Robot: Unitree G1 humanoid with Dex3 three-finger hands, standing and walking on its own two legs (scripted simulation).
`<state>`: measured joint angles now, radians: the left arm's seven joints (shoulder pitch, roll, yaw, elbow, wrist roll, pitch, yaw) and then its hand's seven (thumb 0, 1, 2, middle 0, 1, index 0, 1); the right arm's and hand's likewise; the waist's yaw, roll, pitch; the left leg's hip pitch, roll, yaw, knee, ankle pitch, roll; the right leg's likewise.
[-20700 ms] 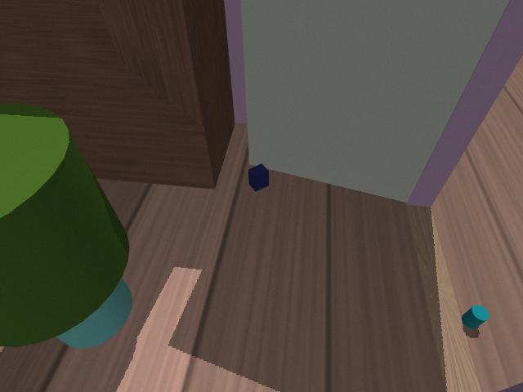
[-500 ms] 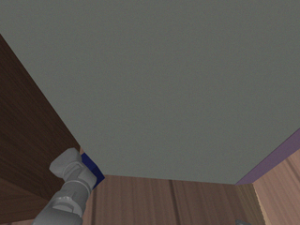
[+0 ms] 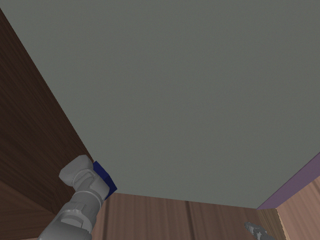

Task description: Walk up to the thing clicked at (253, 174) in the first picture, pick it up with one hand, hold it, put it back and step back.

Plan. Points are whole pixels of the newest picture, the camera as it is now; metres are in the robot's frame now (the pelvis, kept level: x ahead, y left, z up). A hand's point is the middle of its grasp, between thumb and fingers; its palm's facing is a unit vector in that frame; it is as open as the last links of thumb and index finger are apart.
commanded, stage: hold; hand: left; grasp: from above
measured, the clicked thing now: (96, 184) +0.32 +0.22 -0.12
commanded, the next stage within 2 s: crouch in 1.38 s
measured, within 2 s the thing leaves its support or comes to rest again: neither
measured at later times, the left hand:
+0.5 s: hand (84, 183) +0.30 +0.23 -0.05, palm faces -0.28 -0.34 -0.90, open 9.7 cm
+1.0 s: hand (80, 187) +0.28 +0.23 -0.04, palm faces -0.27 -0.35 -0.90, open 9.7 cm
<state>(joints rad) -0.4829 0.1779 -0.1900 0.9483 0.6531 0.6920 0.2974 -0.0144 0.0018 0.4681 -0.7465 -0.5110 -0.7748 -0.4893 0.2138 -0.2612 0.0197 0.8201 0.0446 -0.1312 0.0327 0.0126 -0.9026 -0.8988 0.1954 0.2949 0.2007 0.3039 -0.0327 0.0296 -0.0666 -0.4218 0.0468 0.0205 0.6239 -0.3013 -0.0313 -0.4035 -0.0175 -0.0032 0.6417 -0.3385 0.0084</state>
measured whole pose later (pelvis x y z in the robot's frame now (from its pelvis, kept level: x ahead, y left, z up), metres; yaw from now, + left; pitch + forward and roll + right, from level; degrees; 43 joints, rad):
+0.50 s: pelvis +0.00 +0.00 +0.00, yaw +0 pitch +4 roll +0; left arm -0.45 0.18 -0.22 0.85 0.66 0.75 0.24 -0.02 -0.02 0.48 -0.77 -0.50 -0.79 -0.48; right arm 0.18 -0.26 0.03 0.80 0.05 -0.13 0.04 0.01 -0.91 -0.90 0.19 0.29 0.20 0.30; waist -0.01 0.04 -0.05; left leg -0.36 0.04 0.02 0.57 -0.28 -0.03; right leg -0.34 -0.02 -0.01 0.60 -0.32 0.01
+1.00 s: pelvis +0.00 +0.00 +0.01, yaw +1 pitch +2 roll +0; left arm -0.39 0.18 -0.25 0.73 0.69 0.81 0.19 -0.02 -0.02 0.48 -0.77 -0.49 -0.80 -0.48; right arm 0.14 -0.26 0.04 0.79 0.05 -0.13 0.04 0.01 -0.91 -0.91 0.19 0.29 0.20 0.30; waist 0.01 0.04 -0.04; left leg -0.34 0.04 0.01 0.56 -0.27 -0.03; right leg -0.31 -0.03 -0.01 0.59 -0.31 0.01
